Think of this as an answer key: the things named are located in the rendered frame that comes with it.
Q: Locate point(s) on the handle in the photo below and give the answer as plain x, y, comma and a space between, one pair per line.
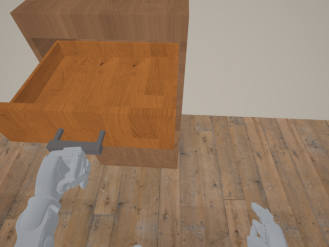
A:
94, 148

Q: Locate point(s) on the left robot hand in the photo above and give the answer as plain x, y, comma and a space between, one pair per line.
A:
70, 163

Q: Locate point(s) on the right robot hand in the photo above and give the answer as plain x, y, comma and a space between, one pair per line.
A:
271, 234

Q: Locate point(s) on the cabinet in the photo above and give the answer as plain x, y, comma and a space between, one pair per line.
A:
43, 22

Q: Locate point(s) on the robot left forearm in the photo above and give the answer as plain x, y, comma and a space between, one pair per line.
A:
36, 225

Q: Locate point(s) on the drawer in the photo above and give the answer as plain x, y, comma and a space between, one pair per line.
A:
127, 89

